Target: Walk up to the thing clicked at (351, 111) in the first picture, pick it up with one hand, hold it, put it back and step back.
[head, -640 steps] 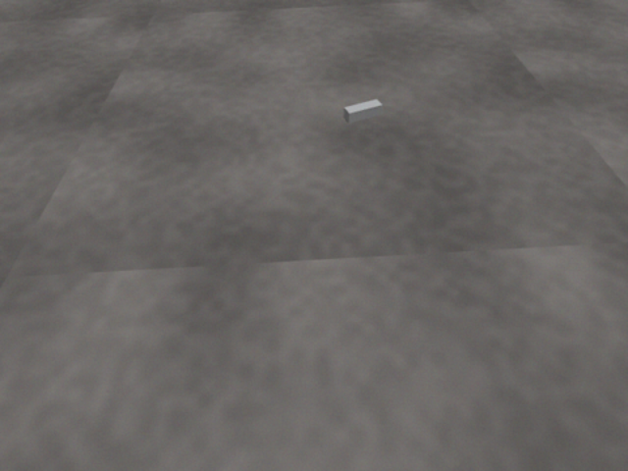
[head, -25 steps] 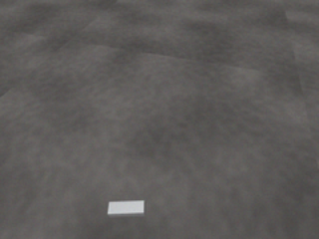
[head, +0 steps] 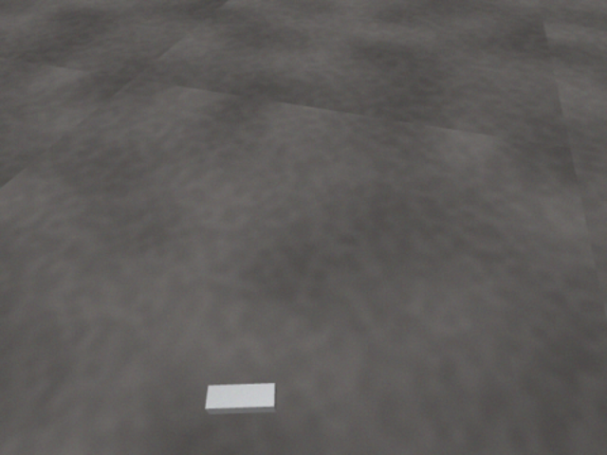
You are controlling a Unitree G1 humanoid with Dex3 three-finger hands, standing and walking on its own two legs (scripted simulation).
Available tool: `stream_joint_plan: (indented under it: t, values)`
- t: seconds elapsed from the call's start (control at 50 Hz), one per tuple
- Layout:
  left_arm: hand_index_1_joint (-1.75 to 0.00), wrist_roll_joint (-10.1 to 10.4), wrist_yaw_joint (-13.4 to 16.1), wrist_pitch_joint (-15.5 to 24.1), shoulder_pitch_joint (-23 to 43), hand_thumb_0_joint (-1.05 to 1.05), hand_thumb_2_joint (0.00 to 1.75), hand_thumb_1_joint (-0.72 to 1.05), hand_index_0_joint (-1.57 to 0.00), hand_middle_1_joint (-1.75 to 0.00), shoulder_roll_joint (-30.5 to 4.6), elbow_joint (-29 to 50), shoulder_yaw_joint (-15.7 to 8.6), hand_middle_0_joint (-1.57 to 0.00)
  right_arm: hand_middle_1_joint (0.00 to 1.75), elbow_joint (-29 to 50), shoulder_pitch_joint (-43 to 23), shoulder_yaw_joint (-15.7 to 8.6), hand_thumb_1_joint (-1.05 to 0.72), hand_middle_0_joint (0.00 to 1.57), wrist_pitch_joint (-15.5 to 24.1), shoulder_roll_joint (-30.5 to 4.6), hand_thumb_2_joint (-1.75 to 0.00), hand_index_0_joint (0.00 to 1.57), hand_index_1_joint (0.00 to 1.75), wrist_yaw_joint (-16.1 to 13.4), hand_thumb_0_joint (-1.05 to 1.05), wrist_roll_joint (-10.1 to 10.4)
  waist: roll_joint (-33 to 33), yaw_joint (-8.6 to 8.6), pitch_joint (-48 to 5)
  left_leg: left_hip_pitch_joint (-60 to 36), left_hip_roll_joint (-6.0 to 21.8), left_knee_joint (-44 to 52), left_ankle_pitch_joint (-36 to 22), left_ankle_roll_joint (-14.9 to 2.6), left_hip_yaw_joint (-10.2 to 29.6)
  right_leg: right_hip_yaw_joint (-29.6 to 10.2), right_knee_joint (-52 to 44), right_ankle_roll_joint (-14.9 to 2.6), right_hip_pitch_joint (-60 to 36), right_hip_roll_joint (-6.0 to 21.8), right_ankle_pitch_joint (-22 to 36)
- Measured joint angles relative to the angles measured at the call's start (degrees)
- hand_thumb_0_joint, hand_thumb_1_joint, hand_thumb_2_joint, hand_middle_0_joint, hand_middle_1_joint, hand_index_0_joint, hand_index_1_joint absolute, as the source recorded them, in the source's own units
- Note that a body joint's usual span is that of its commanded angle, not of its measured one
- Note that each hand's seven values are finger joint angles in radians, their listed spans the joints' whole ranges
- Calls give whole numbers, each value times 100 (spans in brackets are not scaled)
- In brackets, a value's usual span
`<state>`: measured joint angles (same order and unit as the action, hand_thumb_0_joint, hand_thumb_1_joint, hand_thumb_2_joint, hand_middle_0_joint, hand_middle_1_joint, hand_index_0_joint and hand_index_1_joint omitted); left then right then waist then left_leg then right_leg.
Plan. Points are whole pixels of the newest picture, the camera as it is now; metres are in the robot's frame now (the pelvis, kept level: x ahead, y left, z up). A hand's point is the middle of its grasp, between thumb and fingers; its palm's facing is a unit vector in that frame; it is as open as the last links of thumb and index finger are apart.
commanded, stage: stand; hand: left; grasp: from above
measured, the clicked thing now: (242, 398) +0.41 +0.23 -0.75
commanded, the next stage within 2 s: rise first in 0.76 s
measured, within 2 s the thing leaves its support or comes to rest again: neither
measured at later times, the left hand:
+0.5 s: hand out of the picture +0.06 +0.26 -0.16, palm faces -0.02 -0.94 -0.34, open 7.4 cm
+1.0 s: hand out of the picture +0.11 +0.25 -0.16, palm faces +0.05 -0.94 -0.33, open 8.0 cm
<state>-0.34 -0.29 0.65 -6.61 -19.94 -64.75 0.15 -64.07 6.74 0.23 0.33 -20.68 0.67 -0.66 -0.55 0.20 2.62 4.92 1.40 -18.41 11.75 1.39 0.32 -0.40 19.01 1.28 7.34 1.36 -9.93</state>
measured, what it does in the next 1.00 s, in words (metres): stands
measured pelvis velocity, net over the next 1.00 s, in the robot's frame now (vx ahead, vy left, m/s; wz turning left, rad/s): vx -0.01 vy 0.00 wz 0.02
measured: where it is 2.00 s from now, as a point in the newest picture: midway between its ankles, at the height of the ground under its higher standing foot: outside the picture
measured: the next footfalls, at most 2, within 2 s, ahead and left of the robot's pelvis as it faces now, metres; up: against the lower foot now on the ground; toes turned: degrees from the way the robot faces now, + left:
none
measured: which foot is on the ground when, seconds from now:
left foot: down 0.00-1.00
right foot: down 0.00-1.00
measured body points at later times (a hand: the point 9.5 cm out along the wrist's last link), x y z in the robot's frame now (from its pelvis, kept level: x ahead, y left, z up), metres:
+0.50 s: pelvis +0.00 +0.00 +0.00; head +0.00 +0.00 +0.45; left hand +0.06 +0.31 -0.13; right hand +0.07 -0.30 -0.13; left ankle -0.02 +0.13 -0.75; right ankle +0.01 -0.13 -0.75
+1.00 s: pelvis -0.01 +0.00 -0.01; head +0.03 +0.00 +0.44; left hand +0.11 +0.30 -0.14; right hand +0.09 -0.28 -0.14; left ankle -0.02 +0.13 -0.75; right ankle +0.01 -0.13 -0.75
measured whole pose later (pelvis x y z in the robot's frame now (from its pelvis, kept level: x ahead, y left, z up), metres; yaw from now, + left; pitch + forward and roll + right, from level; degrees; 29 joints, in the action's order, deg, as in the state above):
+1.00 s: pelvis -0.01 +0.00 -0.01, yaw +1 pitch +3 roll +0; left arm -0.5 -0.1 1.8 -0.2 -18.9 -63.0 -4.4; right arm -51.6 10.5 0.1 2.5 -18.2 -1.6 2.1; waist 0.0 -0.2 2.6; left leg 16.1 0.9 -28.0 14.7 1.1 1.4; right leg 0.4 27.4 1.4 17.5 1.8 -12.6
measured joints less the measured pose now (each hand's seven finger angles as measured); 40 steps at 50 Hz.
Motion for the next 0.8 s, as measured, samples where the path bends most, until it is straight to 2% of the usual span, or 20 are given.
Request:
stream_joint_plan:
  t: [0.8]
  values:
    - [-30, -2, 2, 2, -65, 1, 90, 90, -20, -30, -17, 19, 3, -20, 30, -14, 75, -22, -91, 20, -5, 21, -90, 21, 30, 10, 1, -6, 25, -5, 13, 32, -39, -24, -14, -32, 25, 23, -33, 31, -8, 40, 31]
